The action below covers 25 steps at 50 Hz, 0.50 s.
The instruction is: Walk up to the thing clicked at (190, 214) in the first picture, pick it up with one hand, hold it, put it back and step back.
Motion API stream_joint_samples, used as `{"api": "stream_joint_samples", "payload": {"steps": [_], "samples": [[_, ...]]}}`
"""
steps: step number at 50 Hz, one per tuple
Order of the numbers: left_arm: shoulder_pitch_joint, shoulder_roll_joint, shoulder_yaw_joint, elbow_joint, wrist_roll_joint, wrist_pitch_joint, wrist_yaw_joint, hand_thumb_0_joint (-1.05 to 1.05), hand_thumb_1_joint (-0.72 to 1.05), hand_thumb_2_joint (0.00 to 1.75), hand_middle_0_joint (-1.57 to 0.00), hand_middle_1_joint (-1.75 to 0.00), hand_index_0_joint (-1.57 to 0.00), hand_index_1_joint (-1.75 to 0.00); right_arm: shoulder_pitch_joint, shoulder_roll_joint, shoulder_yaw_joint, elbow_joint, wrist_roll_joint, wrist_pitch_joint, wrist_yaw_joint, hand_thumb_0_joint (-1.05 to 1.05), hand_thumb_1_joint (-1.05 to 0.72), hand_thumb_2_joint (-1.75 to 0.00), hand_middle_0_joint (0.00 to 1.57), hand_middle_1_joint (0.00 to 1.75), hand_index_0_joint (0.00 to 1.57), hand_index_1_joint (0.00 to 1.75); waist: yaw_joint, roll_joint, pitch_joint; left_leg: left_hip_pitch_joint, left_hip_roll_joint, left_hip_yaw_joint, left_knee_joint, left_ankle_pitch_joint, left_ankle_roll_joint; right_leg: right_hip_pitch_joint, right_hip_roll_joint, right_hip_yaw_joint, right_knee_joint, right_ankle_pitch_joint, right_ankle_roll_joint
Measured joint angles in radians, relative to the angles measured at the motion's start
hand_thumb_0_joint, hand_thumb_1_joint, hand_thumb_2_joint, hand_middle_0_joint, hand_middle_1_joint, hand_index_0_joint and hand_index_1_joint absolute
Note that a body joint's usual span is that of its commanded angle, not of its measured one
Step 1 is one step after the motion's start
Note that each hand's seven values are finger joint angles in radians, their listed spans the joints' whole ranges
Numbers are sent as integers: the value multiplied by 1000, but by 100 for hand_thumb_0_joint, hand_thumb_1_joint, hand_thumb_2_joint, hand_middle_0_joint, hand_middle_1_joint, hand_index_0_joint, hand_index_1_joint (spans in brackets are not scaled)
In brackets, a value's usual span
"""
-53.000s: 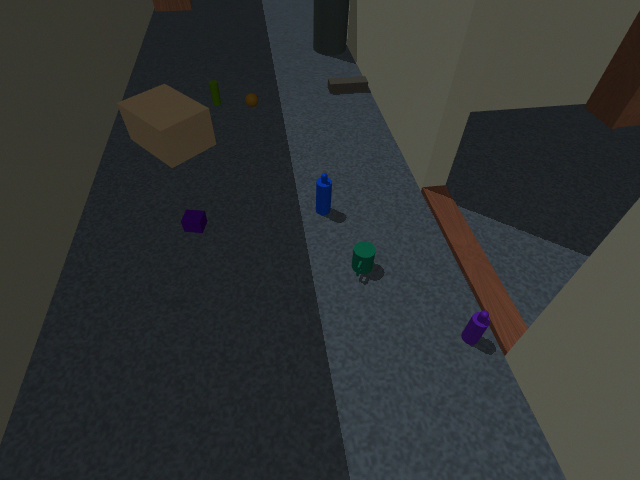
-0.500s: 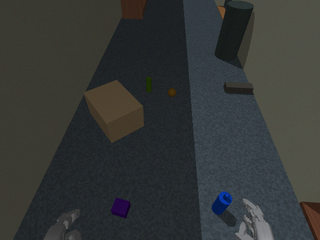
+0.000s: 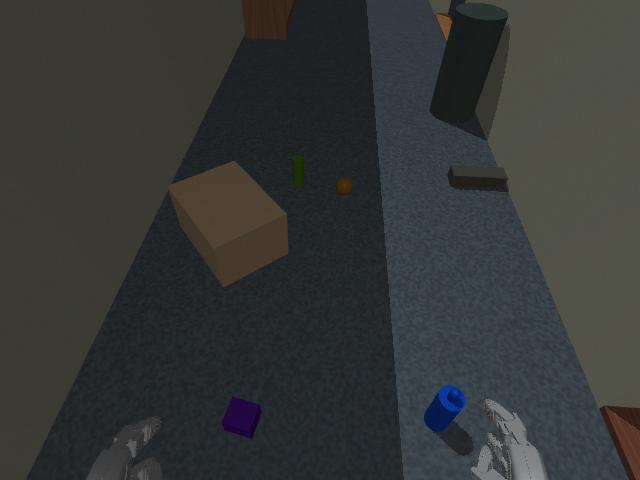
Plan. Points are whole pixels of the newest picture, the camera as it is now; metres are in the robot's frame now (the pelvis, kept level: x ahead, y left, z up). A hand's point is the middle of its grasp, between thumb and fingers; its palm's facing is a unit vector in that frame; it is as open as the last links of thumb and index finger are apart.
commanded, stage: home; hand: left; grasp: from above
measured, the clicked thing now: (242, 417) +0.44 +0.19 -0.68
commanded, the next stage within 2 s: stand in 0.50 s
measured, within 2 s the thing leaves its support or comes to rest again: neither
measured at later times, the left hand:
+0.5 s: hand out of the picture +0.16 +0.18 -0.05, palm faces +0.04 -0.98 -0.20, open 7.4 cm
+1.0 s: hand out of the picture +0.07 +0.23 -0.11, palm faces +0.00 -0.95 -0.33, open 7.4 cm
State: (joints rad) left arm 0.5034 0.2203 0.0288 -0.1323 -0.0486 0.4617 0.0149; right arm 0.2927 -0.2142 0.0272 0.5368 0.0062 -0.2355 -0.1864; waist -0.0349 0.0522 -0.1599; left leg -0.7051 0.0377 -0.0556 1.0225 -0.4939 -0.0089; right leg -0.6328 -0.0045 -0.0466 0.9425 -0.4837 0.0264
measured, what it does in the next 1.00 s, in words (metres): stands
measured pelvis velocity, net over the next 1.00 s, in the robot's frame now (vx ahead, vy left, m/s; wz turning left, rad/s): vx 0.00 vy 0.00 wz -0.01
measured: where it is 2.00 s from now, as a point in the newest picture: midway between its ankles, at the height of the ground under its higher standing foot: outside the picture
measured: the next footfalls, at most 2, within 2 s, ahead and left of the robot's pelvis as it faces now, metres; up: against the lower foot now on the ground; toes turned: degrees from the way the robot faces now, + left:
none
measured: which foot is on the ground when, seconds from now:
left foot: down 0.00-1.00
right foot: down 0.00-1.00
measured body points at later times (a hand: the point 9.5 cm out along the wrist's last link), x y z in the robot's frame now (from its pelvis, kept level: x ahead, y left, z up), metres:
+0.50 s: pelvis +0.00 +0.00 +0.00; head +0.02 +0.01 +0.45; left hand +0.16 +0.23 -0.03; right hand +0.16 -0.24 -0.06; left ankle +0.01 +0.12 -0.68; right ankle -0.01 -0.14 -0.68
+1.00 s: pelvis +0.00 +0.00 +0.05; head +0.02 +0.00 +0.50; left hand +0.07 +0.28 -0.09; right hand +0.08 -0.29 -0.08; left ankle +0.01 +0.12 -0.68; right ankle -0.01 -0.14 -0.68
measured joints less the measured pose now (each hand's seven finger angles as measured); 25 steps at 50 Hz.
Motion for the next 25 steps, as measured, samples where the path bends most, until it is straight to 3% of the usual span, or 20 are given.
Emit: {"api": "stream_joint_samples", "payload": {"steps": [25], "samples": [[5, 2, -2, -11, -1, 1, 3, 1, 91, 89, -20, -30, -20, -30, 1, 3, 2, -7, 3, 7, 3, 2, -90, -90, 21, 30, 20, 30, 1, 1, -2, -6, 0, -1, 2, -3, 1, -5, 0, 0, 0, -1, 1]]}}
